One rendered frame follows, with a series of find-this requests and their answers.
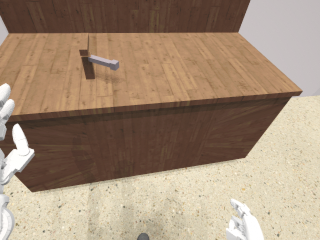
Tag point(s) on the left robot hand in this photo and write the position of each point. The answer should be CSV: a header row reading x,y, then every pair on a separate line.
x,y
18,158

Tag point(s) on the right robot hand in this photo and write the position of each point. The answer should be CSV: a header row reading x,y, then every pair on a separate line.
x,y
246,229

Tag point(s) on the tap lever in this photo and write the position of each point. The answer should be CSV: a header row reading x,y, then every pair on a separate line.
x,y
112,64

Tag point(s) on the counter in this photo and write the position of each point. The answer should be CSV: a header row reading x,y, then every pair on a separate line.
x,y
189,90

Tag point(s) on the robot left forearm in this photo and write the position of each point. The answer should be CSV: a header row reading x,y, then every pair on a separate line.
x,y
7,220

